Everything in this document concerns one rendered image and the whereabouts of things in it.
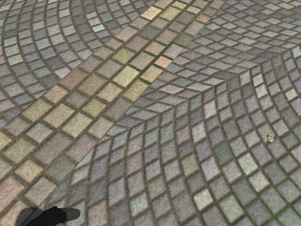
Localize robot left hand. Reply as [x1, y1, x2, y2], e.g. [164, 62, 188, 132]
[25, 206, 80, 226]

